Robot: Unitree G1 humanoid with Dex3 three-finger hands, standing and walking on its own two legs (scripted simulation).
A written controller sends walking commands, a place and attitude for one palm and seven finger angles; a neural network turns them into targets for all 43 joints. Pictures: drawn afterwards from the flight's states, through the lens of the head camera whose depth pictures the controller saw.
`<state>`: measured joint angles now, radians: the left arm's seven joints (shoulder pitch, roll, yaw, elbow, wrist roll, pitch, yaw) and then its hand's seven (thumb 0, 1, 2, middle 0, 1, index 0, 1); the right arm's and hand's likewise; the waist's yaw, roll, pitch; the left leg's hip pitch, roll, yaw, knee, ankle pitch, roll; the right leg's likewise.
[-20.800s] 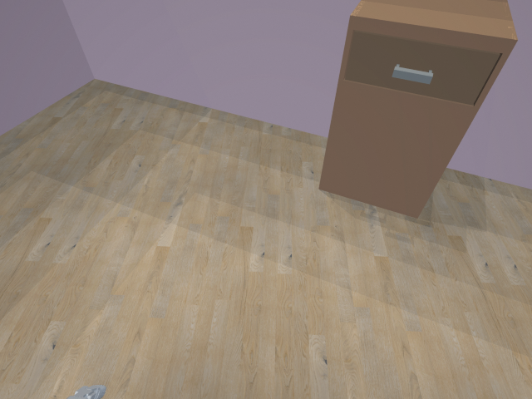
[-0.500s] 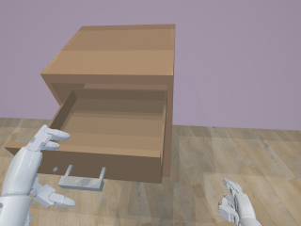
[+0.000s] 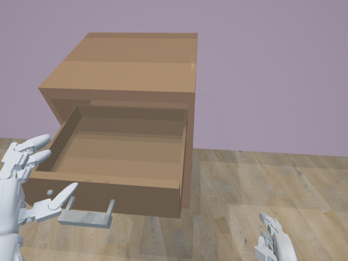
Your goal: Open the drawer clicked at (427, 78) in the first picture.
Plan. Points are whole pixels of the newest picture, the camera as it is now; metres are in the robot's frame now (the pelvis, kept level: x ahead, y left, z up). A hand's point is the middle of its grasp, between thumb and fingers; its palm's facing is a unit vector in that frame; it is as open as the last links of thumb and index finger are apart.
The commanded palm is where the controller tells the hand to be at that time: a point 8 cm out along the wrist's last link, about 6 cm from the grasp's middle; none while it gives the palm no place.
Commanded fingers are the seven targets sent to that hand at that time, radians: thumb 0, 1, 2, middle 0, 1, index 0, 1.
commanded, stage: draw the hand back to the body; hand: left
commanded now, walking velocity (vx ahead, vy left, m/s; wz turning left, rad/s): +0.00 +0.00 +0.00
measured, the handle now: (88, 210) +0.24 +0.26 -0.05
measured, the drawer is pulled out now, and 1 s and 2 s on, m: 0.30 0.30 0.30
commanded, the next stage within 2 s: step back with the hand held close in 0.40 s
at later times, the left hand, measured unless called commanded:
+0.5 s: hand (49, 196) +0.18 +0.23 +0.15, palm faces +0.41 -0.82 -0.41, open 7.5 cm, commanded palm +0.13 +0.27 +0.17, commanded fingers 0.00 0.90 0.90 -0.20 -0.30 -0.20 -0.30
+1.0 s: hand (28, 215) +0.15 +0.25 +0.15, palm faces +0.32 -0.80 -0.51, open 7.4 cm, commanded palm +0.08 +0.30 +0.17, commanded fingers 0.00 0.90 0.90 -0.20 -0.30 -0.20 -0.30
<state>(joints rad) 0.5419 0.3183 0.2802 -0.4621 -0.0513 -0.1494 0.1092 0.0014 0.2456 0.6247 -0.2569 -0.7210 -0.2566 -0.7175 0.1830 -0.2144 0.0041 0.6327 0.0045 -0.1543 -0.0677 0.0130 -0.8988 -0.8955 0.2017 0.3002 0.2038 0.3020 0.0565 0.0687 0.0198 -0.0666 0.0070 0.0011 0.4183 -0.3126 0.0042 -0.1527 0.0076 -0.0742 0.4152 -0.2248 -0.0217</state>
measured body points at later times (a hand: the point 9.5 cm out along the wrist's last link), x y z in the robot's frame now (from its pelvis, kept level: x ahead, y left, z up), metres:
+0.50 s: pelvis +0.00 -0.01 +0.00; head -0.01 -0.04 +0.45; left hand +0.15 +0.27 +0.18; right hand +0.19 -0.22 -0.09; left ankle -0.05 +0.11 -0.74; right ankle +0.00 -0.10 -0.74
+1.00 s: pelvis -0.05 +0.01 -0.01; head -0.01 +0.02 +0.44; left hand +0.12 +0.29 +0.18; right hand +0.13 -0.23 -0.08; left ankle -0.05 +0.11 -0.74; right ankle +0.00 -0.10 -0.74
